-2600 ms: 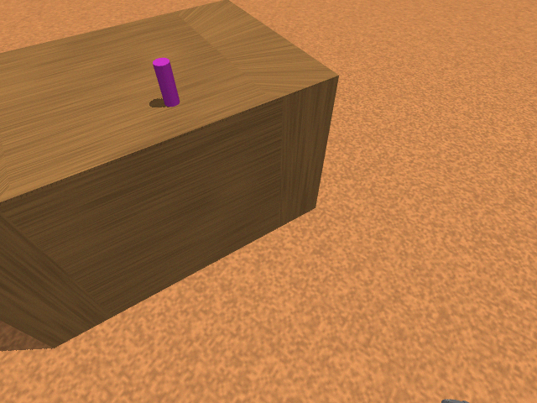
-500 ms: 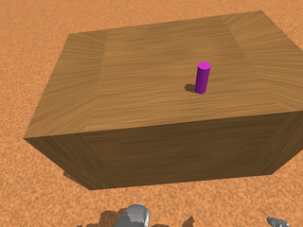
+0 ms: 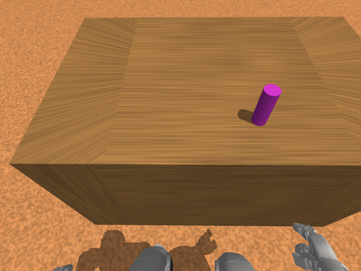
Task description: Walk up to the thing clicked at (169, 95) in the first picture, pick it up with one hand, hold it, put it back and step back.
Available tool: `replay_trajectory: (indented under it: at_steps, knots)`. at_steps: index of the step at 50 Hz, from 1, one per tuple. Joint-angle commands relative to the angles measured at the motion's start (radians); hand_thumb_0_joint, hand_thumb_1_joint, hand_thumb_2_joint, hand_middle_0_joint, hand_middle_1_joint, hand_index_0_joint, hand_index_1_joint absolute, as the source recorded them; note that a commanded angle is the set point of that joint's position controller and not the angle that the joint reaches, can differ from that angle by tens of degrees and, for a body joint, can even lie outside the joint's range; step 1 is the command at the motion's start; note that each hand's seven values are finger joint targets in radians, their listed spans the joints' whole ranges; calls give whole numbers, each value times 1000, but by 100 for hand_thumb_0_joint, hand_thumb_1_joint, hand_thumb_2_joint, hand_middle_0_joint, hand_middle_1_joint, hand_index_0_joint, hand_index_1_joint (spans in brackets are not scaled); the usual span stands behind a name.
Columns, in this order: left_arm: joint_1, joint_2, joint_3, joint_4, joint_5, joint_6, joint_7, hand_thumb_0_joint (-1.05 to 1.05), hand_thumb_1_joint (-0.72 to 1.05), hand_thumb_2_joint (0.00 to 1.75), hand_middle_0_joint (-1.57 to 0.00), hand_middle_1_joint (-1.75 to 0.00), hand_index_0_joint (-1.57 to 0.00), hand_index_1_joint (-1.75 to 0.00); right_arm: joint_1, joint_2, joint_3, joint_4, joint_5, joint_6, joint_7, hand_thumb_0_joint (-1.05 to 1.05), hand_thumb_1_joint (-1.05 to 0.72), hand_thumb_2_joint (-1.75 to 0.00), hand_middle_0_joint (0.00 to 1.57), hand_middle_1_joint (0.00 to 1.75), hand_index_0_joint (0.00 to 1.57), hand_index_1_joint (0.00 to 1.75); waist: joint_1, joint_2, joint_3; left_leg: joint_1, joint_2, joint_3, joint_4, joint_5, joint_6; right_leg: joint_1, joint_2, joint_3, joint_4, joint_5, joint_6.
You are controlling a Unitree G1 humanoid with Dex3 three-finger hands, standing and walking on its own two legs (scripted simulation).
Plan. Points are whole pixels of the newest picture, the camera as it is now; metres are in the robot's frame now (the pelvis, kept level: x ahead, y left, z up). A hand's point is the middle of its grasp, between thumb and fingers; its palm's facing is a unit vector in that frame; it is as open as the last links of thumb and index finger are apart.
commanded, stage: walk up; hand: right
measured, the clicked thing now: (264, 106) +0.51 -0.21 +0.01
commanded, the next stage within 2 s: stand in 1.60 s
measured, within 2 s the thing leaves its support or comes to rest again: neither
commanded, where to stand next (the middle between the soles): +0.05 +0.00 m, yaw +0 degrees
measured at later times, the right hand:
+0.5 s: hand out of the picture +0.07 -0.24 -0.14, palm faces -0.12 +0.92 -0.37, open 7.4 cm
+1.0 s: hand out of the picture +0.07 -0.24 -0.12, palm faces -0.09 +0.93 -0.35, open 7.4 cm
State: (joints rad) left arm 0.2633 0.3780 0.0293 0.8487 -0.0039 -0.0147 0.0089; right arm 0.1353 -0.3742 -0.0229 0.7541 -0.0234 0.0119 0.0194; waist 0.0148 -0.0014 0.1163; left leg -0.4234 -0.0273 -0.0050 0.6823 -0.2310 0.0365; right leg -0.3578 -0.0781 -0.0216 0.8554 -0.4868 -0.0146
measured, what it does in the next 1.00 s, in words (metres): steps on the spot: right foot, then left foot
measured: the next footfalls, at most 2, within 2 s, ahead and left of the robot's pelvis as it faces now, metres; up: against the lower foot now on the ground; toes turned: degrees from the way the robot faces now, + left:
right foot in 0.04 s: +0.04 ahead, -0.13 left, +0.00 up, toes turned +1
left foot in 0.34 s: +0.02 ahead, +0.15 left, +0.00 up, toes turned +1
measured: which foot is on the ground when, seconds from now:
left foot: down 0.00-0.08, up 0.10-0.32, down 0.34-1.00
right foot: up 0.00-0.02, down 0.04-1.00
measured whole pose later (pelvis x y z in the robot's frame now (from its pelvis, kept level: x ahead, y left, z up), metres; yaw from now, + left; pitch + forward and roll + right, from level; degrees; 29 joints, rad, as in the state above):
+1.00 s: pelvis -0.02 +0.01 +0.03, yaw +3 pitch -2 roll +0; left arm 0.12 0.37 0.01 1.10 0.00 -0.01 -0.02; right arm 0.12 -0.36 0.00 1.10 -0.01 -0.02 0.01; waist 0.02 -0.01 0.04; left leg -0.18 0.01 -0.04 0.45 -0.23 -0.02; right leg -0.20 -0.04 -0.01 0.44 -0.20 0.03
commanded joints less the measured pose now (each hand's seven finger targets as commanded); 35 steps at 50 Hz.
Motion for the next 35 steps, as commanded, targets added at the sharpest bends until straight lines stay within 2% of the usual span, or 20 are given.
replay_trajectory:
  at_steps: [1,2,3,4,5,6,9,13,15,17,18,19,20,21,23,26,28,30,33,35]
  knots:
    - [205,197,82,20,9,-24,35,0,90,90,-20,-30,-20,-30,-46,-247,-97,-79,3,16,-12,0,-90,-90,20,30,20,30,39,149,-172,10,179,-195,-88,170,148,162,51,-61,-215,202,-9]
    - [208,222,89,19,20,-32,39,0,90,90,-20,-30,-20,-30,-55,-208,-86,-79,10,22,-13,0,-90,-90,20,30,20,30,57,64,-163,-25,138,-166,-2,116,104,170,12,8,-331,196,-29]
    - [179,305,109,-4,44,-43,40,0,90,90,-20,-30,-20,-30,-50,-150,-73,-90,20,25,-12,0,-90,-90,20,30,20,30,56,-158,-118,-171,24,-110,178,-20,30,164,-198,323,-470,176,-99]
    - [80,379,125,-41,48,-41,39,0,90,90,-20,-30,-20,-30,-43,-160,-79,-85,13,31,-22,0,-90,-90,20,30,20,30,36,-232,-65,-183,-51,-93,363,-349,-14,30,-406,525,-562,218,-238]
    - [5,393,124,-66,49,-45,42,0,90,90,-20,-30,-20,-30,-39,-206,-94,-68,7,38,-29,0,-90,-90,20,30,20,30,31,-221,-37,-160,-10,-179,479,-367,-19,-15,-449,579,-543,315,-308]
    - [-17,349,119,-67,42,-47,42,0,90,90,-20,-30,-20,-30,-18,-231,-100,-50,7,35,-25,0,-90,-90,20,30,20,30,9,-180,-30,-149,16,-196,495,-334,-23,-5,-419,491,-497,459,-310]
    - [-31,260,90,-59,40,-51,39,0,90,90,-20,-30,-20,-30,43,-193,-93,7,27,19,-15,0,-90,-90,20,30,20,30,-15,-148,-80,-111,-39,-126,457,-233,-33,108,-194,150,-363,667,-172]
    - [27,266,93,-57,54,-38,24,0,90,90,-20,-30,-20,-30,-5,-174,-72,18,26,-6,-11,0,-90,-90,20,30,20,30,52,-244,-150,-62,-8,-3,111,-267,-50,285,-136,96,-316,543,-155]
    - [14,283,95,-63,40,-24,16,0,90,90,-20,-30,-20,-30,38,-171,-71,44,18,-26,-16,0,-90,-90,20,30,20,30,36,-254,-189,34,-16,41,-78,-211,-50,289,-149,88,-229,584,-161]
    - [-7,249,76,-67,16,-7,10,0,90,90,-20,-30,-20,-30,123,-190,-81,102,4,-46,-30,0,-90,-90,20,30,20,30,-13,-156,-218,255,-15,17,-279,32,-30,161,-117,36,-53,585,-102]
    - [17,191,55,-68,9,-3,11,0,90,90,-20,-30,-20,-30,123,-226,-90,103,-4,-56,-38,0,-90,-90,20,30,20,30,-16,-49,-246,381,95,-171,-263,151,19,21,-82,32,55,426,-52]
    - [20,117,34,-80,2,0,7,0,90,90,-20,-30,-20,-30,93,-282,-91,86,-14,-65,-43,0,-90,-90,20,30,20,30,11,154,-239,449,292,-456,-249,335,91,-179,25,4,109,-48,-1]
    - [-51,212,56,-56,4,10,22,0,90,90,-20,-30,-20,-30,89,-353,-97,96,7,-62,-40,0,-90,-90,20,30,20,30,-41,155,-211,272,381,-522,-247,260,235,-86,6,82,83,-176,0]
    - [-68,246,59,-34,4,7,21,0,90,90,-20,-30,-20,-30,27,-337,-97,98,13,-58,-40,0,-90,-90,20,30,20,30,-17,151,-141,144,376,-494,-266,218,259,-22,-13,69,88,-135,-5]
    - [-31,226,62,-2,-4,2,11,0,90,90,-20,-30,-20,-30,-57,-264,-64,88,5,-56,-43,0,-90,-90,20,30,20,30,22,174,-87,112,240,-249,-215,246,162,21,-9,60,-24,-44,-11]
    - [7,214,62,49,3,-17,10,0,90,90,-20,-30,-20,-30,-62,-233,-47,112,20,-50,-38,0,-90,-90,20,30,20,30,43,161,-110,89,155,-149,-98,294,55,193,21,3,-355,292,-21]
    - [-24,273,68,56,22,-28,17,0,90,90,-20,-30,-20,-30,-24,-187,-32,116,34,-43,-36,0,-90,-90,20,30,20,30,18,15,-155,58,98,-106,-23,170,3,257,-87,191,-398,459,-74]
    - [-157,297,59,46,19,-23,5,0,90,90,-20,-30,-20,-30,39,-181,-41,177,26,-33,-39,0,-90,-90,20,30,20,30,-42,-51,-104,203,47,-47,-58,-160,-5,11,-197,282,-453,199,-141]
    - [-174,214,35,66,9,-10,-8,0,90,90,-20,-30,-20,-30,-39,-225,-48,187,17,-47,-29,0,-90,-90,20,30,20,30,-19,23,-50,171,127,-186,-261,-195,33,-3,-30,110,-403,78,-38]
    - [-148,208,35,106,14,-17,-12,0,90,90,-20,-30,-20,-30,-73,-220,-37,193,13,-51,-23,0,-90,-90,20,30,20,30,7,9,-57,103,157,-205,-290,-230,46,90,-12,100,-416,92,-34]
